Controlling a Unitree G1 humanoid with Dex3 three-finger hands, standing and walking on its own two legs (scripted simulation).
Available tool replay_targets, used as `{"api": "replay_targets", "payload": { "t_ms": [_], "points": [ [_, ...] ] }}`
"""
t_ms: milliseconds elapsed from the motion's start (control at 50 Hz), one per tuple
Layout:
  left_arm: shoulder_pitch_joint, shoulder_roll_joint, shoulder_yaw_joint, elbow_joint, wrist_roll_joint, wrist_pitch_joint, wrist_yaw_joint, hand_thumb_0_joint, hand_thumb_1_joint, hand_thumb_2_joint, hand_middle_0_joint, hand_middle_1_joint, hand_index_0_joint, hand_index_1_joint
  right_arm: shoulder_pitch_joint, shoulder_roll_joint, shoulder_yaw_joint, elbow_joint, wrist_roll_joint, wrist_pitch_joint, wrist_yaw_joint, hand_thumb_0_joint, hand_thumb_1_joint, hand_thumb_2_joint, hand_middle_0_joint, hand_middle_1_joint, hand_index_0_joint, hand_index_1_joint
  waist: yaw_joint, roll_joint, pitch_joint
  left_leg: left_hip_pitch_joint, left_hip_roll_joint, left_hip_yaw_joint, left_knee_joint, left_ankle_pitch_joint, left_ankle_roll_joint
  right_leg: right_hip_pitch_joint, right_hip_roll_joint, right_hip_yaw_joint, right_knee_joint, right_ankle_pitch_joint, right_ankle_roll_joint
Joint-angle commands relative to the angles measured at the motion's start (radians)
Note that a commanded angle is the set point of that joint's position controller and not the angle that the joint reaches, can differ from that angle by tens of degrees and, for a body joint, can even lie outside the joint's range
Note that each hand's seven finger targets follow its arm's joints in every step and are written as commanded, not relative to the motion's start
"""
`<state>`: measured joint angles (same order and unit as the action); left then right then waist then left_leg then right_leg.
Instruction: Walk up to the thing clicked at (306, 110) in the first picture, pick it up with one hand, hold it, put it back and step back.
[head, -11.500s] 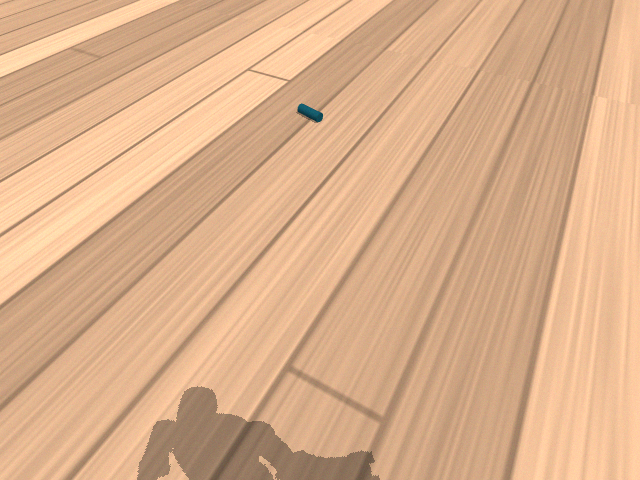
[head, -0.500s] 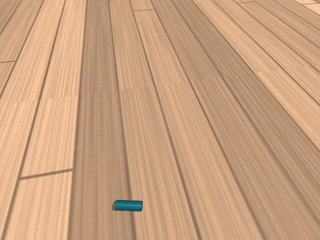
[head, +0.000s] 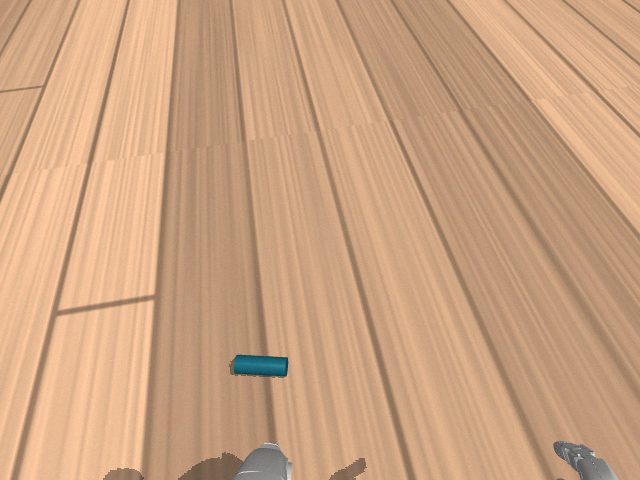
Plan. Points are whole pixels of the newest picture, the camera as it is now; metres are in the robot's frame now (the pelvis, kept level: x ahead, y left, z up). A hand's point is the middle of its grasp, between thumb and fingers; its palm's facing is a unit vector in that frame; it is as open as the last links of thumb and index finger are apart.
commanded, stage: walk up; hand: left
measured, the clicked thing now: (261, 365) +0.48 +0.24 -0.73
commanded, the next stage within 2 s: none
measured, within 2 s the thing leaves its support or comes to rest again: neither
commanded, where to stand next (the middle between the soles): +0.08 +0.02 m, yaw -2 degrees
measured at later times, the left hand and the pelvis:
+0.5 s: hand out of the picture +0.01 +0.33 -0.13, palm faces +0.07 -0.89 -0.45, open 7.4 cm; pelvis +0.02 +0.04 +0.00, yaw +4 degrees
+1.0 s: hand out of the picture +0.04 +0.28 -0.14, palm faces -0.06 -0.91 -0.40, open 7.4 cm; pelvis -0.01 +0.02 +0.00, yaw -2 degrees
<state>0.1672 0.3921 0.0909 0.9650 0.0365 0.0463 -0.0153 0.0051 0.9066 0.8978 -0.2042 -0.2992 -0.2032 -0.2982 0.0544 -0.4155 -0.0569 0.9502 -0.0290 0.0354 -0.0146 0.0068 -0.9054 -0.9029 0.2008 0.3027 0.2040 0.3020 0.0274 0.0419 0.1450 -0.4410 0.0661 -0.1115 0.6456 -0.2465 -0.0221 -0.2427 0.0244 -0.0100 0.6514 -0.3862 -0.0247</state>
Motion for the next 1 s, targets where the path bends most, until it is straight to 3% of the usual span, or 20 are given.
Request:
{"api": "replay_targets", "payload": {
  "t_ms": [0,40,140,180,280,360,400,420,440,460,480,520,580,680,780,800,820,840,900,980],
  "points": [
    [-0.057,0.298,0.061,-0.121,0.017,-0.051,0.018,0.0,0.9,0.9,-0.2,-0.3,-0.2,-0.3,0.005,-0.191,-0.051,-0.079,0.014,-0.011,-0.016,0.0,-0.9,-0.9,0.2,0.3,0.2,0.3,-0.006,-0.159,-0.029,0.026,-0.091,-0.087,0.347,-0.269,0.032,-0.191,-0.383,0.487,-0.421,-0.004,-0.206],
    [-0.072,0.203,0.03,-0.094,0.005,-0.078,0.025,0.0,0.9,0.9,-0.2,-0.3,-0.2,-0.3,0.083,-0.137,-0.033,-0.039,0.032,-0.019,0.0,0.0,-0.9,-0.9,0.2,0.3,0.2,0.3,-0.055,-0.101,-0.091,-0.018,-0.104,-0.075,0.309,-0.158,0.02,0.027,-0.234,0.251,-0.332,0.313,-0.104],
    [0.197,0.282,0.063,-0.069,-0.006,-0.115,0.043,0.0,0.9,0.9,-0.2,-0.3,-0.2,-0.3,0.005,-0.185,-0.042,-0.108,-0.019,-0.011,0.032,0.0,-0.9,-0.9,0.2,0.3,0.2,0.3,0.065,-0.143,-0.096,-0.218,-0.075,-0.037,0.265,-0.192,0.02,0.391,-0.333,0.332,-0.326,0.393,-0.137],
    [0.257,0.297,0.072,-0.078,-0.019,-0.124,0.049,0.0,0.9,0.9,-0.2,-0.3,-0.2,-0.3,0.007,-0.188,-0.053,-0.141,-0.025,-0.01,0.049,0.0,-0.9,-0.9,0.2,0.3,0.2,0.3,0.07,-0.14,-0.09,-0.268,-0.068,-0.05,0.28,-0.162,0.026,0.457,-0.342,0.339,-0.345,0.397,-0.115],
    [0.232,0.274,0.063,-0.145,-0.014,-0.135,0.04,0.0,0.9,0.9,-0.2,-0.3,-0.2,-0.3,0.037,-0.161,-0.06,-0.168,-0.016,-0.018,0.074,0.0,-0.9,-0.9,0.2,0.3,0.2,0.3,0.037,-0.169,-0.064,-0.159,-0.042,-0.003,0.215,-0.149,0.019,0.331,-0.321,0.238,-0.379,0.354,-0.181],
    [0.169,0.251,0.038,-0.184,-0.006,-0.134,0.032,0.0,0.9,0.9,-0.2,-0.3,-0.2,-0.3,0.059,-0.123,-0.053,-0.168,-0.001,-0.034,0.074,0.0,-0.9,-0.9,0.2,0.3,0.2,0.3,0.011,-0.199,-0.074,0.064,-0.028,0.096,0.018,-0.102,0.031,0.151,-0.276,0.105,-0.272,0.551,-0.171],
    [0.138,0.236,0.02,-0.185,-0.022,-0.115,0.034,0.0,0.9,0.9,-0.2,-0.3,-0.2,-0.3,0.123,-0.109,-0.055,-0.139,0.007,-0.048,0.058,0.0,-0.9,-0.9,0.2,0.3,0.2,0.3,-0.029,-0.153,-0.108,0.246,-0.07,0.148,-0.139,0.06,0.043,0.054,-0.213,0.034,-0.119,0.624,-0.125],
    [0.12,0.202,0.007,-0.194,-0.032,-0.105,0.034,0.0,0.9,0.9,-0.2,-0.3,-0.2,-0.3,0.211,-0.131,-0.064,-0.113,0.005,-0.056,0.045,0.0,-0.9,-0.9,0.2,0.3,0.2,0.3,-0.076,-0.102,-0.162,0.387,-0.073,0.143,-0.209,0.195,0.063,-0.005,-0.169,0.003,0.029,0.59,-0.082],
    [0.152,0.145,-0.012,-0.2,-0.044,-0.1,0.036,0.0,0.9,0.9,-0.2,-0.3,-0.2,-0.3,0.256,-0.197,-0.081,-0.109,-0.001,-0.063,0.03,0.0,-0.9,-0.9,0.2,0.3,0.2,0.3,-0.091,0.047,-0.215,0.494,0.046,0.013,-0.245,0.349,0.094,-0.093,-0.091,-0.008,0.183,0.4,-0.029],
    [0.197,0.087,-0.03,-0.201,-0.057,-0.087,0.037,0.0,0.9,0.9,-0.2,-0.3,-0.2,-0.3,0.219,-0.222,-0.071,-0.136,-0.004,-0.072,0.017,0.0,-0.9,-0.9,0.2,0.3,0.2,0.3,-0.05,0.163,-0.257,0.522,0.269,-0.293,-0.252,0.473,0.181,-0.189,0.019,0.061,0.289,-0.187,0.009],
    [0.216,0.18,-0.01,-0.152,-0.056,-0.06,0.049,0.0,0.9,0.9,-0.2,-0.3,-0.2,-0.3,0.179,-0.262,-0.076,-0.151,0.024,-0.072,0.014,0.0,-0.9,-0.9,0.2,0.3,0.2,0.3,-0.053,0.066,-0.261,0.314,0.342,-0.343,-0.281,0.284,0.286,-0.066,-0.017,0.14,0.361,-0.266,-0.006],
    [0.205,0.203,-0.009,-0.123,-0.051,-0.043,0.042,0.0,0.9,0.9,-0.2,-0.3,-0.2,-0.3,0.057,-0.224,-0.059,-0.171,0.022,-0.065,0.006,0.0,-0.9,-0.9,0.2,0.3,0.2,0.3,-0.015,0.048,-0.139,0.191,0.269,-0.216,-0.313,0.089,0.252,-0.083,-0.034,0.158,0.384,-0.21,-0.011],
    [0.204,0.217,0.005,-0.093,-0.039,-0.034,0.029,0.0,0.9,0.9,-0.2,-0.3,-0.2,-0.3,0.045,-0.25,-0.064,-0.162,0.016,-0.063,-0.003,0.0,-0.9,-0.9,0.2,0.3,0.2,0.3,-0.018,0.126,-0.067,0.107,0.242,-0.14,-0.3,0.113,0.245,-0.105,-0.033,0.122,0.348,-0.165,-0.001],
    [0.188,0.2,0.021,-0.104,-0.022,-0.021,0.014,0.0,0.9,0.9,-0.2,-0.3,-0.2,-0.3,0.054,-0.251,-0.072,-0.182,0.009,-0.057,-0.008,0.0,-0.9,-0.9,0.2,0.3,0.2,0.3,-0.024,0.127,-0.124,0.118,0.248,-0.098,-0.241,0.2,0.259,-0.097,-0.021,0.064,0.302,-0.119,0.009],
    [0.257,0.178,0.037,-0.088,-0.006,-0.044,0.007,0.0,0.9,0.9,-0.2,-0.3,-0.2,-0.3,0.0,-0.221,-0.06,-0.213,0.008,-0.033,0.0,0.0,-0.9,-0.9,0.2,0.3,0.2,0.3,0.025,0.12,-0.212,0.087,0.176,-0.02,-0.065,0.056,0.189,0.073,-0.016,-0.009,-0.09,0.04,-0.008],
    [0.242,0.211,0.05,-0.093,0.004,-0.057,0.011,0.0,0.9,0.9,-0.2,-0.3,-0.2,-0.3,0.036,-0.183,-0.046,-0.207,0.012,-0.026,0.002,0.0,-0.9,-0.9,0.2,0.3,0.2,0.3,0.026,0.023,-0.195,0.013,0.126,0.018,0.041,-0.004,0.143,0.118,-0.043,0.086,-0.181,0.017,-0.024],
    [0.19,0.294,0.068,-0.126,0.021,-0.068,0.016,0.0,0.9,0.9,-0.2,-0.3,-0.2,-0.3,0.061,-0.12,-0.029,-0.215,0.023,-0.023,0.005,0.0,-0.9,-0.9,0.2,0.3,0.2,0.3,0.003,-0.214,-0.135,-0.149,-0.001,0.098,0.209,-0.161,0.063,0.097,-0.252,0.45,-0.303,0.013,-0.102],
    [0.102,0.362,0.069,-0.16,0.013,-0.069,0.019,0.0,0.9,0.9,-0.2,-0.3,-0.2,-0.3,-0.001,-0.155,-0.045,-0.207,0.026,-0.019,-0.011,0.0,-0.9,-0.9,0.2,0.3,0.2,0.3,0.028,-0.231,-0.121,-0.029,-0.08,0.03,0.361,-0.361,0.047,-0.138,-0.409,0.598,-0.343,0.017,-0.25],
    [0.011,0.238,0.03,-0.173,0.004,-0.082,0.03,0.0,0.9,0.9,-0.2,-0.3,-0.2,-0.3,0.074,-0.153,-0.044,-0.152,0.044,-0.033,-0.01,0.0,-0.9,-0.9,0.2,0.3,0.2,0.3,-0.03,-0.125,-0.095,-0.011,-0.084,-0.01,0.408,-0.283,0.051,-0.08,-0.276,0.327,-0.205,0.36,-0.205],
    [0.1,0.257,0.035,-0.159,0.012,-0.096,0.023,0.0,0.9,0.9,-0.2,-0.3,-0.2,-0.3,0.097,-0.161,-0.033,-0.128,0.017,-0.058,0.014,0.0,-0.9,-0.9,0.2,0.3,0.2,0.3,0.027,-0.203,-0.163,-0.013,-0.066,0.103,0.13,-0.278,0.025,0.12,-0.255,0.317,-0.216,0.132,-0.187]
  ]
}}
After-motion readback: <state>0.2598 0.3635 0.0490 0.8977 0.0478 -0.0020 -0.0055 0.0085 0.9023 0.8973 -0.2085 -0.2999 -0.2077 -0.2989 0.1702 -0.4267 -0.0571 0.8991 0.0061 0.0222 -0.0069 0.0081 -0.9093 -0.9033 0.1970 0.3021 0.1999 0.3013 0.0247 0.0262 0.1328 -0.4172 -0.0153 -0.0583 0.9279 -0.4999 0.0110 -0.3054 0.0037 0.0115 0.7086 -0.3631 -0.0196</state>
